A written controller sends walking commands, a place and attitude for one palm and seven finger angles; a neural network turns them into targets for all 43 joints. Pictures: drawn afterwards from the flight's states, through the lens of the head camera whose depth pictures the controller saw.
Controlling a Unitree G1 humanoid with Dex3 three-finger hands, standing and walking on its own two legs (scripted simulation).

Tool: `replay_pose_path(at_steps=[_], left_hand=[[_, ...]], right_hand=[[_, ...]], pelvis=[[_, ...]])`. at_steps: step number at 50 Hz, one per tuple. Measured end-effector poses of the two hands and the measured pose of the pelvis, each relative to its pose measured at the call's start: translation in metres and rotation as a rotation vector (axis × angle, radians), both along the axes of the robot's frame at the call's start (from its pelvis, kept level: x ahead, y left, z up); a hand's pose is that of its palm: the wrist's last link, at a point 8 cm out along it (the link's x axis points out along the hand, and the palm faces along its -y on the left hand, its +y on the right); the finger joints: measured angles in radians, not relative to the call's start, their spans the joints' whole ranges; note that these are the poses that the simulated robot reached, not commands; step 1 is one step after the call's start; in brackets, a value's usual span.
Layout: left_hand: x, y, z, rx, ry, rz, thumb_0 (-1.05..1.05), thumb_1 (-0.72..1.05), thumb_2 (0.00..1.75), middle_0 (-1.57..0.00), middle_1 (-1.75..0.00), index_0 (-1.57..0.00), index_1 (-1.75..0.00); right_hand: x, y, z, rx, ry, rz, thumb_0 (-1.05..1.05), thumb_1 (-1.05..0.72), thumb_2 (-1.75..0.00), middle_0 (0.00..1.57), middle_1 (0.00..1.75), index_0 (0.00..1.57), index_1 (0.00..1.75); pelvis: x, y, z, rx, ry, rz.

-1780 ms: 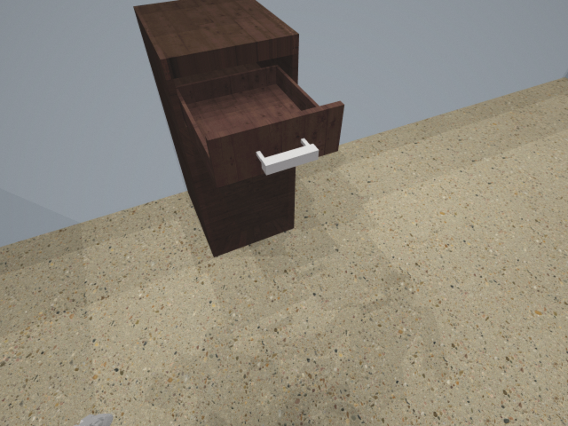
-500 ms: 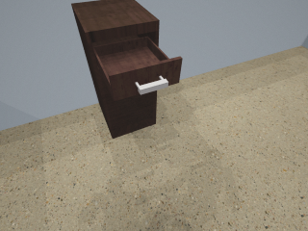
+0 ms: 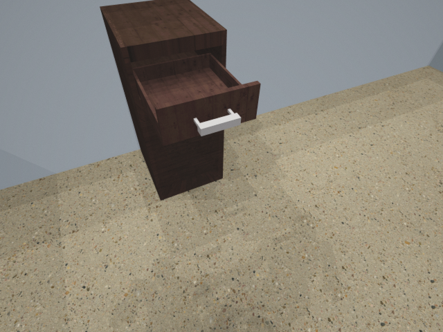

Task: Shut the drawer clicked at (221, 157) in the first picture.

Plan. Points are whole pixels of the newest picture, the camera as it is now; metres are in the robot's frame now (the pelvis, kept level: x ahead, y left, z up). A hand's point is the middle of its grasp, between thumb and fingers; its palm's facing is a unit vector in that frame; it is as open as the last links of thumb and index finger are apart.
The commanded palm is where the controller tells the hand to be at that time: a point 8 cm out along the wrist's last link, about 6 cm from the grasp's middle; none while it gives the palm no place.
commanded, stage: walk to a spot facing it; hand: left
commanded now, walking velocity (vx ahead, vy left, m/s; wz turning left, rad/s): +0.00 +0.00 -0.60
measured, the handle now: (216, 120) +0.72 +0.07 -0.04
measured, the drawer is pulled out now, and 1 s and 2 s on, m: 0.30 0.30 0.30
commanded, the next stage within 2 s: none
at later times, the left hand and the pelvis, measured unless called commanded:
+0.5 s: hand out of the picture +0.03 +0.17 -0.17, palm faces -0.16 -0.96 -0.23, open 7.4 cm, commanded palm none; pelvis -0.04 -0.01 -0.01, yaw -14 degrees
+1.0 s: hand out of the picture +0.13 +0.18 -0.16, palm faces -0.53 -0.82 -0.21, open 7.4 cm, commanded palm none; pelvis -0.06 +0.04 +0.00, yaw -35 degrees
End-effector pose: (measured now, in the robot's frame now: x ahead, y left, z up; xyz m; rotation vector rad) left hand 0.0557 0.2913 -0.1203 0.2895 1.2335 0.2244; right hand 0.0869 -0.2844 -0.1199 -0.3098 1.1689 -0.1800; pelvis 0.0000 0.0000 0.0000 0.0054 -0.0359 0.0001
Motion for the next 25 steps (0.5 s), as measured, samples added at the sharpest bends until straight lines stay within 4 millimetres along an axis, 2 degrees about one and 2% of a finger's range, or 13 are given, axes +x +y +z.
replay_pose_path(at_steps=[7, 12, 14, 20, 25], left_hand=[[-0.01, -0.024, -0.017, -0.04, 0.06, -0.045, 0.0, 0.91, 0.9, -0.2, -0.3, -0.2, -0.3], [-0.017, -0.051, -0.027, -0.055, 0.07, -0.075, 0.0, 0.91, 0.9, -0.2, -0.3, -0.2, -0.3], [-0.022, -0.062, -0.028, -0.063, 0.066, -0.077, 0.0, 0.91, 0.9, -0.2, -0.3, -0.2, -0.3], [-0.031, -0.08, -0.021, -0.099, 0.092, -0.099, 0.0, 0.91, 0.9, -0.2, -0.3, -0.2, -0.3], [-0.023, -0.074, -0.018, -0.109, 0.086, -0.15, 0.0, 0.9, 0.9, -0.21, -0.3, -0.2, -0.3]], right_hand=[[-0.032, 0.013, -0.019, 0.06, 0.0, -0.091, 0.0, -0.91, -0.9, 0.2, 0.3, 0.2, 0.3], [-0.061, 0.009, -0.045, 0.114, 0.024, -0.161, 0.0, -0.9, -0.9, 0.2, 0.3, 0.2, 0.3], [-0.07, 0.007, -0.049, 0.121, 0.047, -0.184, 0.0, -0.91, -0.9, 0.2, 0.3, 0.2, 0.3], [-0.087, 0.006, -0.035, 0.12, 0.045, -0.237, 0.0, -0.91, -0.9, 0.2, 0.29, 0.2, 0.3], [-0.093, 0.009, -0.021, 0.1, -0.009, -0.289, 0.0, -0.91, -0.9, 0.2, 0.29, 0.2, 0.3]], pelvis=[[-0.011, -0.005, -0.011, 0.023, 0.003, -0.074], [-0.018, -0.018, -0.025, 0.026, -0.011, -0.135], [-0.021, -0.021, -0.026, 0.016, -0.008, -0.135], [-0.03, -0.02, -0.013, 0.02, 0.01, -0.186], [-0.036, -0.011, -0.008, 0.029, 0.026, -0.248]])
